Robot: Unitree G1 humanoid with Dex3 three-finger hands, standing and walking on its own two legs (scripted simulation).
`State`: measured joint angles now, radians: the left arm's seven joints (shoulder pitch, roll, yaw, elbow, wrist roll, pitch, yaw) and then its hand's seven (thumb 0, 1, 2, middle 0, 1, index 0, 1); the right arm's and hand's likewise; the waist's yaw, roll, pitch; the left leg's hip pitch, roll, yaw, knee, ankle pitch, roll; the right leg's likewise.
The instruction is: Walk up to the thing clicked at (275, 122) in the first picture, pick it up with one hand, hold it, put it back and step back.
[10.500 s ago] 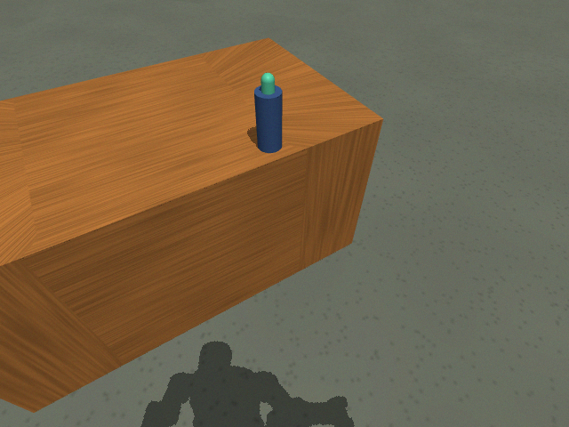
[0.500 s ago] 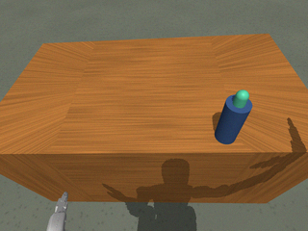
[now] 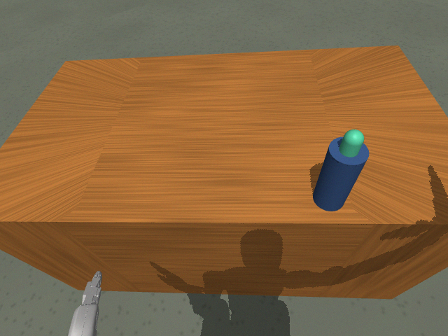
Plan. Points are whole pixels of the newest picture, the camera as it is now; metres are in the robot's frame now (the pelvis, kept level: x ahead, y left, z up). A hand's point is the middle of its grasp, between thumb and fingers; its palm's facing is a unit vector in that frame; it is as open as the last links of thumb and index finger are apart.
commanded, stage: go down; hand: right
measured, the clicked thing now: (340, 170) +0.44 -0.20 +0.02
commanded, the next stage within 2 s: approach in 1.06 s
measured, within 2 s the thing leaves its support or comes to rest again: neither
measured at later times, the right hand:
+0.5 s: hand out of the picture +0.36 -0.39 +0.11, palm faces +0.21 +0.98 +0.02, open 17.4 cm
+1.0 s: hand out of the picture +0.36 -0.39 +0.10, palm faces +0.19 +0.98 +0.02, open 17.4 cm
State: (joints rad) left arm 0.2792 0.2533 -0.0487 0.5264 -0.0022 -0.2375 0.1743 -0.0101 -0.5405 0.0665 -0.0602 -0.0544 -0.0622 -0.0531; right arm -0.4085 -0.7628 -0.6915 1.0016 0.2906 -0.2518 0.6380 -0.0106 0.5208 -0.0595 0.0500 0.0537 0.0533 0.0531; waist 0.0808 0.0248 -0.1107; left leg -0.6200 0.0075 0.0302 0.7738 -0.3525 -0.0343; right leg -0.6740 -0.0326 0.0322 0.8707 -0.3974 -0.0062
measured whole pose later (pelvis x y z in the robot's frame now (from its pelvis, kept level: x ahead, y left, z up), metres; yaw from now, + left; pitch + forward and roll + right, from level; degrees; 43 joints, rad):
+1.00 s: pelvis +0.00 +0.00 -0.01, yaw +0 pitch +13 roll +3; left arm 0.28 0.27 -0.07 0.47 0.00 -0.23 0.17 -0.01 -0.53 0.06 -0.06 -0.05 -0.06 -0.05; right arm -0.49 -0.85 -0.69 1.09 0.26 -0.24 0.66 -0.01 0.52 -0.06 0.05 0.06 0.06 0.06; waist 0.10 0.02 -0.12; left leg -0.68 0.00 0.04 0.82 -0.38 -0.03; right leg -0.74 -0.03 0.05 0.92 -0.42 0.00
